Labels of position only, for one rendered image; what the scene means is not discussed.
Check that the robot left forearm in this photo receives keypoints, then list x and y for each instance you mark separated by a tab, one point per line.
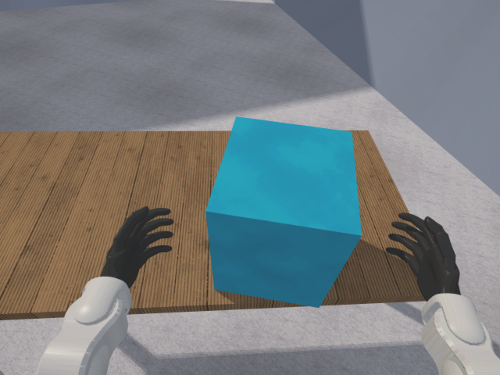
93	326

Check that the robot right forearm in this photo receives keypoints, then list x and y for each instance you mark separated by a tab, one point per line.
455	338

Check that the left robot hand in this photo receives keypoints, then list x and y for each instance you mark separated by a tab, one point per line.
129	251

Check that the table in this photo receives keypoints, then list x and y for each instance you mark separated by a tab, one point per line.
64	196

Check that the carton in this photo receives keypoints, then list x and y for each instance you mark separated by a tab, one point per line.
283	217

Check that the right robot hand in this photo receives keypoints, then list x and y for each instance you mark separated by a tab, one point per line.
433	262

